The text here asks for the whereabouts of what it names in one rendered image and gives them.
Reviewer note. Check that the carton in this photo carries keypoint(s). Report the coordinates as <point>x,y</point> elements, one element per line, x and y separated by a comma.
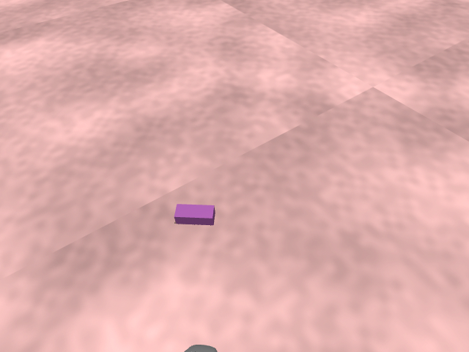
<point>195,214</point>

